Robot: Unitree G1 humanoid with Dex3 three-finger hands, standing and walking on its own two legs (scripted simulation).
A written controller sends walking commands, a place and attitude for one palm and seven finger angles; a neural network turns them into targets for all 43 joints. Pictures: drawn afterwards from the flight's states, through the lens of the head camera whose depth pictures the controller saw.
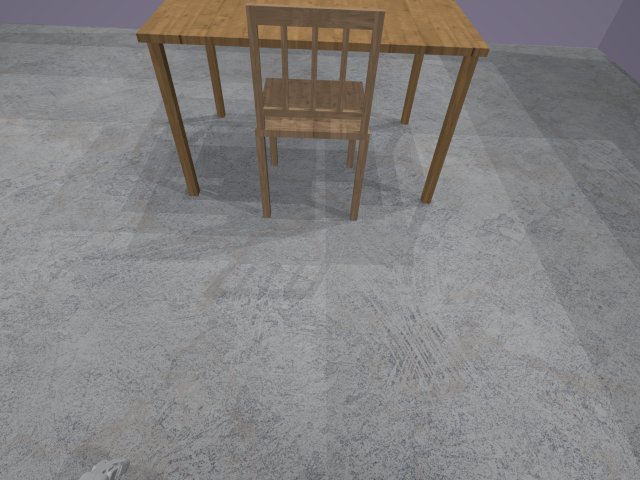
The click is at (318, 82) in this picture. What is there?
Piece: chair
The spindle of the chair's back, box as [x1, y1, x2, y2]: [311, 27, 317, 110]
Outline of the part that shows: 312,27 311,110 315,110 317,28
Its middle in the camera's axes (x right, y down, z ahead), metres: -0.02 -0.55 +1.28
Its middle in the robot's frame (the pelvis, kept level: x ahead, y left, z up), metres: +1.32 +0.09 -0.09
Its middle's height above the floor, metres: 0.68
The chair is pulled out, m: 0.00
